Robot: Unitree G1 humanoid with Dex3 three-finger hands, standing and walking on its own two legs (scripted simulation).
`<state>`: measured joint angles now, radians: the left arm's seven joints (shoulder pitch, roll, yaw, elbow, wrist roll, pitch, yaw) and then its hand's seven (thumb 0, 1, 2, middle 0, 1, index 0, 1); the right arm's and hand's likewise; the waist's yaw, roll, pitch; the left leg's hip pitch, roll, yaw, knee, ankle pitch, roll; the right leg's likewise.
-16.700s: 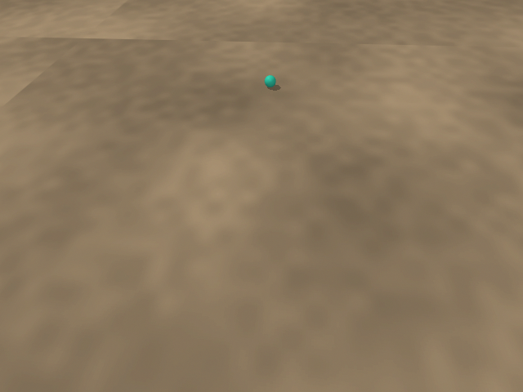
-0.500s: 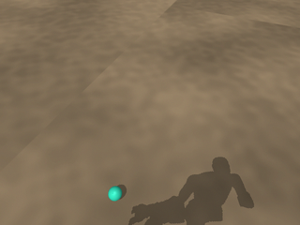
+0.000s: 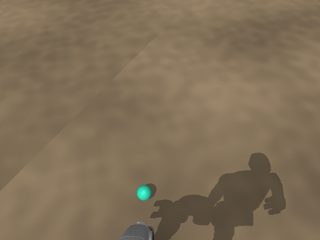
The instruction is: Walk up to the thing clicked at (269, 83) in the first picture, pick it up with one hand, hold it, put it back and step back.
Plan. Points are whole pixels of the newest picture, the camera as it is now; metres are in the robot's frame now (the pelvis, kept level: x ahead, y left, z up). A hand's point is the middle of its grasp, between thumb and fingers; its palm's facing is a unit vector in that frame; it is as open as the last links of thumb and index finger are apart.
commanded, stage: walk up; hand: left
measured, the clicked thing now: (144, 192) +0.43 +0.15 -0.70
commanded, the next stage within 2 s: stand in 0.32 s
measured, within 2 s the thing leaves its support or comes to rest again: neither
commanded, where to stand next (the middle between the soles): +0.06 -0.02 m, yaw -4 degrees
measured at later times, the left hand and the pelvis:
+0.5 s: hand out of the picture +0.00 +0.25 -0.12, palm faces -0.10 -0.91 -0.41, open 7.4 cm; pelvis -0.02 -0.01 +0.02, yaw -5 degrees
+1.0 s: hand out of the picture +0.09 +0.25 -0.12, palm faces -0.12 -0.94 -0.32, open 7.4 cm; pelvis -0.04 +0.02 +0.03, yaw -5 degrees
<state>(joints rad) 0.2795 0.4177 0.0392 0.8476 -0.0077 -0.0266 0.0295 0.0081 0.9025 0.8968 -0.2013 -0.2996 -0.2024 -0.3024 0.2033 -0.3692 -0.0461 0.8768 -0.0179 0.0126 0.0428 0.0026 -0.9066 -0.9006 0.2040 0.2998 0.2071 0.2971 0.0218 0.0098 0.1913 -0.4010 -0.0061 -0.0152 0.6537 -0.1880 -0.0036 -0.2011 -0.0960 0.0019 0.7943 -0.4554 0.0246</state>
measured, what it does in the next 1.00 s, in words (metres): steps on the spot: right foot, then left foot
